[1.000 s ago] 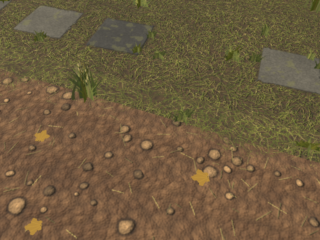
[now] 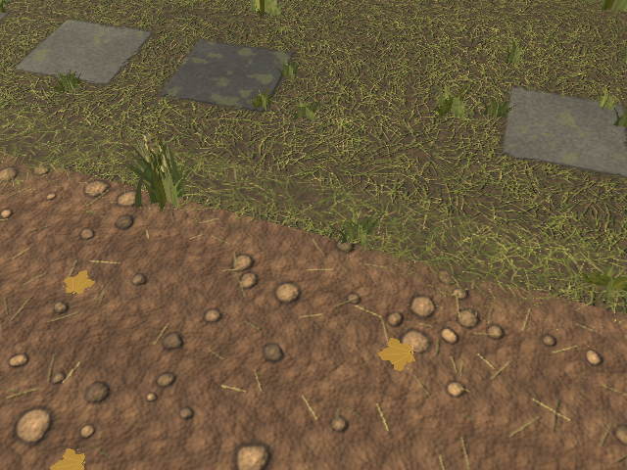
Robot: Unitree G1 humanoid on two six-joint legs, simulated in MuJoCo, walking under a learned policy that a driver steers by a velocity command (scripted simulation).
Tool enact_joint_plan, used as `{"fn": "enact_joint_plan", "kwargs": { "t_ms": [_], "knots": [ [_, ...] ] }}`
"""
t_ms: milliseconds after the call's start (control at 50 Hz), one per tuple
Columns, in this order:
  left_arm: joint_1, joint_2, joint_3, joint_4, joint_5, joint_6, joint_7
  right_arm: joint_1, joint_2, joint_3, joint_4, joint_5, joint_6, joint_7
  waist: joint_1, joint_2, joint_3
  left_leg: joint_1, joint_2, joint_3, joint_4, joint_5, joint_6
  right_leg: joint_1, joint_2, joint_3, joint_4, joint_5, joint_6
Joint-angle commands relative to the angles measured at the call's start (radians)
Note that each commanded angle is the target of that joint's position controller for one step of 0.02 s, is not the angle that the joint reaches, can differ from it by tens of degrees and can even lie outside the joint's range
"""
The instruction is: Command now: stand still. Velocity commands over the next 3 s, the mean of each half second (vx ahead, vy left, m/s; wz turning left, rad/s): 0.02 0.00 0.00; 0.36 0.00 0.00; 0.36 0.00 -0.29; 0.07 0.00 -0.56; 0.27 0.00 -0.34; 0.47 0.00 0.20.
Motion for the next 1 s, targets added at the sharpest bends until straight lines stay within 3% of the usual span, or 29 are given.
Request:
{"fn": "enact_joint_plan", "kwargs": {
  "t_ms": [20,400,420,460,500,520,540,580,620,640,660,680,700,720,740,780,800,840,900,1000],
  "knots": [
    [0.007,0.101,0.014,-0.022,0.0,-0.007,0.004,0.047,-0.094,-0.016,-0.01,0.001,-0.009,-0.003,-0.001,0.009,0.003,-0.115,0.041,-0.036,-0.117,0.148,0.012,0.083,-0.013,0.014,-0.058,0.122,-0.029],
    [0.07,0.078,0.004,-0.002,-0.002,-0.006,0.008,0.083,-0.073,0.002,0.082,0.004,-0.009,0.0,-0.008,0.007,0.017,-0.12,0.036,-0.025,-0.128,0.143,0.013,0.077,-0.007,0.01,-0.063,0.125,-0.029],
    [0.089,0.067,0.001,0.007,-0.002,-0.005,0.009,0.102,-0.067,0.003,0.094,0.005,-0.007,-0.002,-0.01,0.014,-0.006,-0.111,0.029,-0.019,-0.139,0.038,0.018,0.086,0.009,-0.008,-0.056,0.031,-0.03],
    [0.091,0.073,0.006,0.005,-0.012,-0.007,0.01,0.101,-0.116,-0.013,0.089,0.017,-0.001,-0.008,-0.019,0.061,0.043,-0.149,0.05,-0.072,-0.172,-0.319,0.066,0.002,0.063,-0.066,0.027,-0.267,-0.041],
    [0.035,0.054,0.002,-0.03,-0.011,-0.031,0.001,0.139,-0.165,-0.03,0.082,0.029,-0.012,-0.008,-0.051,0.14,0.118,-0.15,0.183,-0.258,-0.277,-0.538,0.148,-0.149,0.071,-0.091,0.172,-0.288,-0.049],
    [0.017,0.034,-0.003,-0.046,-0.013,-0.049,-0.009,0.141,-0.198,-0.043,0.08,0.035,-0.022,-0.007,-0.057,0.189,0.146,-0.152,0.276,-0.381,-0.326,-0.553,0.201,-0.192,0.042,-0.075,0.267,-0.217,-0.058],
    [0.011,0.038,-0.003,-0.057,-0.019,-0.066,-0.019,0.126,-0.195,-0.046,0.073,0.034,-0.032,-0.006,-0.051,0.187,0.169,-0.147,0.326,-0.44,-0.346,-0.516,0.232,-0.239,0.005,-0.044,0.317,-0.208,-0.075],
    [0.024,0.043,-0.001,-0.07,-0.033,-0.094,-0.036,0.08,-0.166,-0.041,0.055,0.036,-0.048,0.002,-0.02,0.162,0.177,-0.105,0.321,-0.398,-0.311,-0.376,0.214,-0.252,-0.026,-0.025,0.246,-0.264,-0.107],
    [0.163,0.046,0.01,-0.015,-0.033,-0.108,-0.042,0.017,-0.162,-0.04,0.035,0.048,-0.045,0.011,0.05,0.113,0.121,-0.2,0.215,-0.233,-0.208,-0.24,0.148,0.042,0.033,-0.095,0.0,-0.114,-0.109],
    [0.259,0.066,0.024,0.024,-0.024,-0.107,-0.043,0.001,-0.158,-0.038,0.023,0.044,-0.047,0.013,0.078,0.069,0.079,-0.27,0.153,-0.158,-0.095,-0.108,0.121,0.196,0.043,-0.068,-0.023,-0.048,-0.097],
    [0.406,0.134,0.045,0.047,-0.019,-0.107,-0.039,-0.029,-0.108,-0.021,0.003,0.031,-0.056,0.019,0.131,-0.123,0.011,-0.388,0.048,-0.016,0.247,0.005,0.061,0.353,-0.125,0.193,-0.143,-0.119,-0.145],
    [0.516,0.237,0.061,0.051,-0.017,-0.117,-0.051,-0.022,-0.055,-0.011,-0.035,0.034,-0.075,0.014,0.136,-0.344,-0.05,-0.596,-0.056,0.023,0.537,-0.201,0.026,0.467,-0.341,0.65,-0.322,-0.247,-0.289],
    [0.435,0.17,0.035,0.036,-0.005,-0.132,-0.052,-0.03,-0.091,-0.019,-0.036,0.053,-0.088,0.017,0.084,-0.2,0.005,-0.67,0.006,-0.08,0.726,-0.21,0.044,0.4,-0.392,0.724,-0.34,-0.323,-0.322],
    [0.341,0.119,0.02,0.0,-0.008,-0.142,-0.053,-0.044,-0.099,-0.02,-0.037,0.063,-0.099,0.027,0.05,-0.116,0.072,-0.723,0.057,-0.099,0.781,-0.104,0.069,0.349,-0.358,0.6,-0.333,-0.303,-0.29],
    [0.281,0.099,0.01,-0.024,-0.007,-0.144,-0.059,-0.045,-0.104,-0.023,-0.028,0.055,-0.105,0.032,0.027,-0.072,0.079,-0.713,0.097,-0.08,0.76,-0.003,0.081,0.315,-0.303,0.47,-0.342,-0.231,-0.251],
    [0.262,0.062,-0.007,-0.039,-0.002,-0.135,-0.064,-0.075,-0.139,-0.044,-0.029,0.036,-0.106,0.037,0.011,-0.064,0.076,-0.659,0.138,-0.045,0.656,0.116,0.075,0.282,-0.22,0.271,-0.351,0.022,-0.192],
    [0.293,0.05,-0.013,-0.033,0.001,-0.127,-0.06,-0.077,-0.126,-0.045,-0.026,0.035,-0.1,0.044,0.012,-0.079,0.061,-0.633,0.14,-0.022,0.626,0.14,0.064,0.281,-0.193,0.207,-0.349,0.123,-0.182],
    [0.342,0.074,-0.013,-0.027,0.004,-0.118,-0.047,-0.122,-0.088,-0.038,-0.042,0.03,-0.087,0.051,0.018,-0.072,0.057,-0.644,0.139,0.011,0.565,0.177,0.034,0.28,-0.18,0.146,-0.353,0.264,-0.194],
    [0.339,0.11,-0.011,-0.048,0.009,-0.108,-0.03,-0.281,-0.06,-0.02,-0.108,0.028,-0.083,0.053,0.038,-0.056,0.091,-0.624,0.122,0.037,0.343,0.272,0.003,0.216,-0.166,0.091,-0.388,0.297,-0.2],
    [0.399,0.133,0.0,-0.043,-0.009,-0.106,-0.022,-0.435,-0.075,-0.008,-0.166,0.039,-0.089,0.073,0.059,-0.077,0.129,-0.531,0.08,0.061,0.113,0.369,0.021,0.235,-0.192,0.048,-0.414,0.29,-0.199]
  ]
}}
